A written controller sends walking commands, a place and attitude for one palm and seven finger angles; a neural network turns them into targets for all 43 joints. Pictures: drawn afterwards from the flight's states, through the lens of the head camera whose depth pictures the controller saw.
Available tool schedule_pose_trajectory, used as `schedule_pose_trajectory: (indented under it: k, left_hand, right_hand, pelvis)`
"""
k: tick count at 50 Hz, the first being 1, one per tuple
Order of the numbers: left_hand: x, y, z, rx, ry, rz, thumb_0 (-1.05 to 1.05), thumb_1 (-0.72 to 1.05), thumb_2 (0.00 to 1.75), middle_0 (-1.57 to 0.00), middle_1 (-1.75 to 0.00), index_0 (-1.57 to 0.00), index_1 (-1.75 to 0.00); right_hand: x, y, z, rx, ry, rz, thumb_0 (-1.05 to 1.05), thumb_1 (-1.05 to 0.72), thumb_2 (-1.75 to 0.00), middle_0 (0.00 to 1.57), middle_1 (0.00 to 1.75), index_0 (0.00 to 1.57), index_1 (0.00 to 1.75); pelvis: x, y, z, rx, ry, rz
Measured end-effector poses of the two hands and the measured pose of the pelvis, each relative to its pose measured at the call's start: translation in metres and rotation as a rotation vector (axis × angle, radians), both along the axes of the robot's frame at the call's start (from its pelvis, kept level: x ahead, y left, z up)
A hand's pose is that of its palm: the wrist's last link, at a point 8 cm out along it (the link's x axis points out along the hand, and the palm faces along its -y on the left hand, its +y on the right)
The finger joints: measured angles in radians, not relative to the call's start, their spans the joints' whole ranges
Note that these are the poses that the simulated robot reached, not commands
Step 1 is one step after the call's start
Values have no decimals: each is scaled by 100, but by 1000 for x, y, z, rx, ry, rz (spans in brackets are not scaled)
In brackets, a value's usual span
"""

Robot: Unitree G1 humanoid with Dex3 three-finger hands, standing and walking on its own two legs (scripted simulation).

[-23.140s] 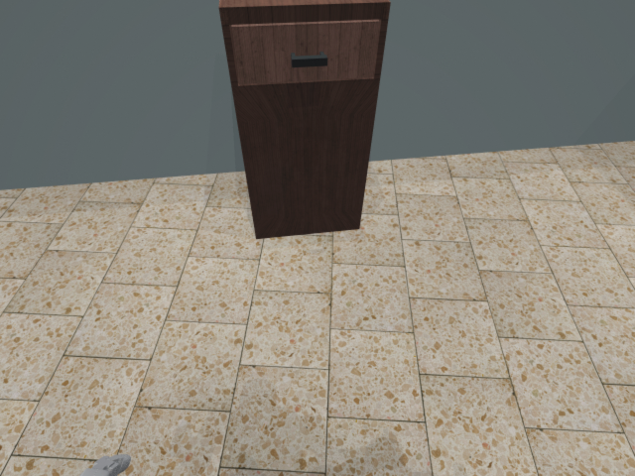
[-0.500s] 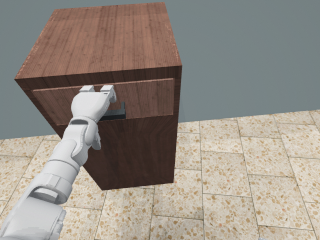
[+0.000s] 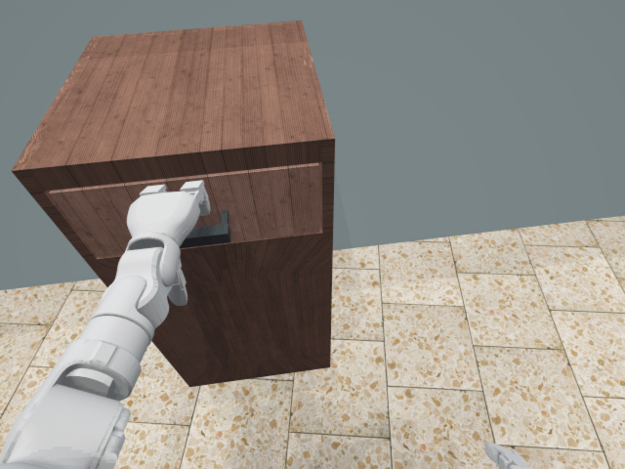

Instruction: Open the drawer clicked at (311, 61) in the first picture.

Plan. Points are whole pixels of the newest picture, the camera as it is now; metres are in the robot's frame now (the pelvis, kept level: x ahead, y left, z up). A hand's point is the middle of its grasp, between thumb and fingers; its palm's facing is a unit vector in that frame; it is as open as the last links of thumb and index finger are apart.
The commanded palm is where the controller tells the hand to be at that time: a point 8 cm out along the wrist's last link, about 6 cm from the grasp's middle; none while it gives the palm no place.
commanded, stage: re-aim the fingers above the handle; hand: left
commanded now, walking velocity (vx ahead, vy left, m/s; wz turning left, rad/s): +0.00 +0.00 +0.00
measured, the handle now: (199, 227) +0.48 +0.21 +0.01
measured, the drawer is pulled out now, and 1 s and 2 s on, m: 0.00 0.00 0.00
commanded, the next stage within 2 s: lower the fingers behind the handle in 1.22 s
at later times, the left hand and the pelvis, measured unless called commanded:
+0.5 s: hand (183, 246) +0.39 +0.20 +0.06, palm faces +0.04 -0.09 -1.00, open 13.8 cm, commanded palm +0.37 +0.22 +0.13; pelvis +0.01 +0.01 +0.00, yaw -1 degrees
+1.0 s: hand (177, 228) +0.41 +0.21 +0.08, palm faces +0.11 -0.06 -0.99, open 13.8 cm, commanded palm +0.37 +0.23 +0.13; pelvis +0.01 +0.01 +0.00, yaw -1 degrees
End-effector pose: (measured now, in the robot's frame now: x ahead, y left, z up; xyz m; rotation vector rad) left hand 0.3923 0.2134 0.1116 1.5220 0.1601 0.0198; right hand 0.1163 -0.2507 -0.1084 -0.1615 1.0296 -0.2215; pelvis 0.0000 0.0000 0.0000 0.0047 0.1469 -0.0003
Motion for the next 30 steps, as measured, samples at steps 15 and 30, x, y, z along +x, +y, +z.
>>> schedule_pose_trajectory:
  k: [15, 30]
  left_hand:
    - [7, -9, 18, -14, -145, 43, -1, -49, 30, -36, -123, -32, -120]
    - [-27, 16, 23, 29, -180, 75, 0, -49, 30, -32, -121, -32, -120]
  right_hand:
    - [1, 7, -18, 65, 51, -5, 1, -91, -90, 20, 30, 20, 30]
    - [57, 24, 5, 49, -93, 77, 1, -90, -90, 20, 30, 20, 30]
  pelvis:
    - [12, 8, -1, -3, 26, 3]
    - [10, 8, 1, -2, -24, 12]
